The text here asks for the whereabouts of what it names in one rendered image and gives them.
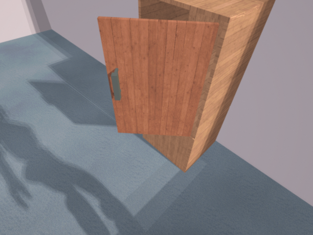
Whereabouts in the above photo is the cupboard door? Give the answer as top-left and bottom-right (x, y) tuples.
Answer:
(97, 16), (219, 137)

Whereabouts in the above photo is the handle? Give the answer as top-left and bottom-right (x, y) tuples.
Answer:
(111, 68), (121, 100)

